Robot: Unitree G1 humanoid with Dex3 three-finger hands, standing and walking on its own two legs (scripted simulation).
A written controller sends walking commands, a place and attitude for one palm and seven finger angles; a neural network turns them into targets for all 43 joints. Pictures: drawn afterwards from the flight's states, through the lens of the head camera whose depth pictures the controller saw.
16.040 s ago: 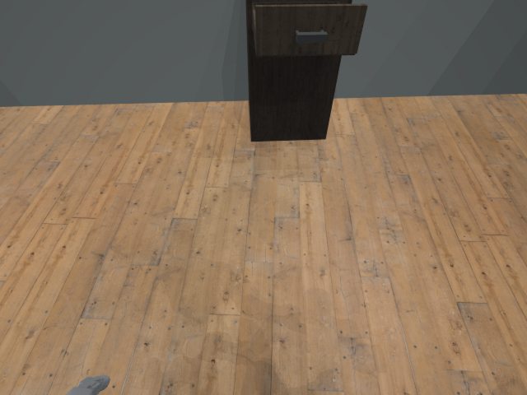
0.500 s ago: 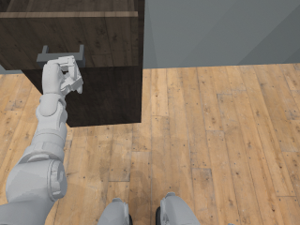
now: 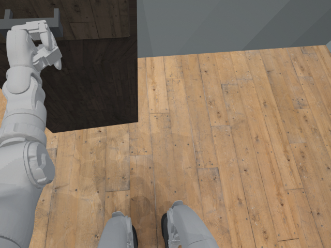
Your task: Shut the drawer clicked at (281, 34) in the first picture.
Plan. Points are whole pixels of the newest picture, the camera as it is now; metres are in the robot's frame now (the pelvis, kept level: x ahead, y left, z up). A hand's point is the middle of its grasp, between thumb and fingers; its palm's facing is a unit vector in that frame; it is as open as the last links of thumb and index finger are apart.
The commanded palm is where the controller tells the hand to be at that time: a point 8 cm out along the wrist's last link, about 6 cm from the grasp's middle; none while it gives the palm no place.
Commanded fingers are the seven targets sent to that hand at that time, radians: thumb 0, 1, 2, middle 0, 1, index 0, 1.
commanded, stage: push the drawer shut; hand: left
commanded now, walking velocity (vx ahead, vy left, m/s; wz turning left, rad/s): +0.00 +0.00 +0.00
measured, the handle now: (32, 20) +0.63 +0.22 +0.07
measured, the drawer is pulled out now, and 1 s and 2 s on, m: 0.01 0.00 0.00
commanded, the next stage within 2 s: pull the fist back off the drawer in 0.46 s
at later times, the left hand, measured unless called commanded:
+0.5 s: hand (49, 44) +0.57 +0.19 +0.07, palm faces +0.05 -1.00 -0.04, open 3.0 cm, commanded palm +0.60 +0.20 +0.07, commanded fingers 0.00 0.90 0.90 -1.40 -1.60 -1.40 -1.60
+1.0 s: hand (55, 45) +0.56 +0.17 +0.07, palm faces +0.06 -1.00 -0.03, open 3.2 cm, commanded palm +0.54 +0.20 +0.07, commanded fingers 0.00 0.90 0.90 -1.40 -1.60 -1.40 -1.60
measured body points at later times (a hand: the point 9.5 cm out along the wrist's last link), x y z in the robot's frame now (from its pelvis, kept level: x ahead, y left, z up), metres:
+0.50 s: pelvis -0.01 +0.01 -0.01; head +0.17 +0.05 +0.40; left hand +0.56 +0.24 +0.07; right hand -0.05 -0.25 -0.11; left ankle +0.01 +0.08 -0.65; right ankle +0.03 -0.11 -0.65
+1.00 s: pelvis -0.02 +0.01 -0.01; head +0.16 +0.04 +0.40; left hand +0.56 +0.23 +0.07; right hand -0.08 -0.24 -0.10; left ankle +0.01 +0.08 -0.65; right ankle +0.03 -0.11 -0.65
